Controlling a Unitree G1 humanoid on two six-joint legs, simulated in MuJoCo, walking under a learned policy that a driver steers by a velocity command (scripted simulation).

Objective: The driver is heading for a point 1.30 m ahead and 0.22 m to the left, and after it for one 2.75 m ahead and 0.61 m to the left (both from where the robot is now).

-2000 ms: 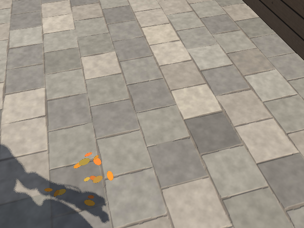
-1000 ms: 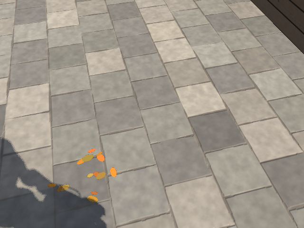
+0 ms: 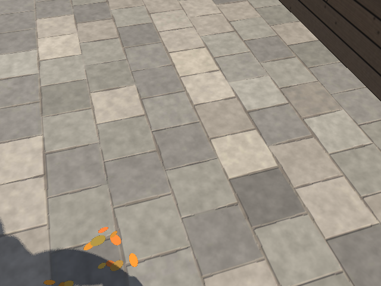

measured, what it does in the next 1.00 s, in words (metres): walks ahead: right foot, then left foot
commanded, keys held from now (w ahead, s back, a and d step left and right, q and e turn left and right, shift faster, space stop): w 1.00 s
